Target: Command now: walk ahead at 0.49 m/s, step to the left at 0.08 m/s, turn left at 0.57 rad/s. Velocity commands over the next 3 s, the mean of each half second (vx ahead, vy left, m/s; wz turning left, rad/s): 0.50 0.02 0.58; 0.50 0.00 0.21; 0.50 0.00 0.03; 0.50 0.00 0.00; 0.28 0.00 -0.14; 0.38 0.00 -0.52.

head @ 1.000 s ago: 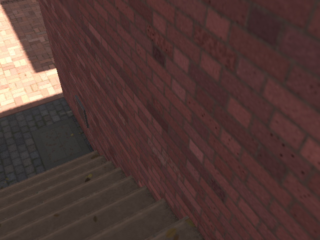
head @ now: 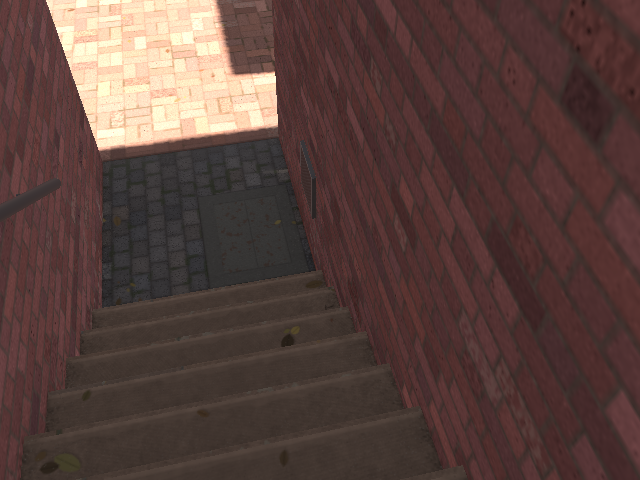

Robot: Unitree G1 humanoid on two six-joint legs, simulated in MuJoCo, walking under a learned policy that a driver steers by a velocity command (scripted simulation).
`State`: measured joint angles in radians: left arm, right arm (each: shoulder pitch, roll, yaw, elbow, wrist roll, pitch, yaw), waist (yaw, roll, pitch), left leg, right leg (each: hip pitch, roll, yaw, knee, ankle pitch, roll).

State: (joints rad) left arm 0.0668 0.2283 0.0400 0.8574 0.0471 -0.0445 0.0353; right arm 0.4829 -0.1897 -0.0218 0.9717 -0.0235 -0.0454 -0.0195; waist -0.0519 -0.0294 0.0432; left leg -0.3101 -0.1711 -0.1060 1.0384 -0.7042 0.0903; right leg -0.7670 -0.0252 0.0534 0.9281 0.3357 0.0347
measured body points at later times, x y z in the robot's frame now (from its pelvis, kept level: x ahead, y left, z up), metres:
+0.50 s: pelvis +0.29 +0.02 -0.24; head +0.29 +0.05 +0.21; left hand +0.12 +0.14 -0.40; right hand +0.49 -0.16 -0.36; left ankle +0.39 +0.17 -0.95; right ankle +0.16 -0.11 -0.85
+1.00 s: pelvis +0.56 +0.10 -0.44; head +0.57 +0.10 +0.01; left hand +0.58 +0.36 -0.57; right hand +0.56 -0.14 -0.59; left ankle +0.37 +0.15 -1.04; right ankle +0.68 +0.02 -1.18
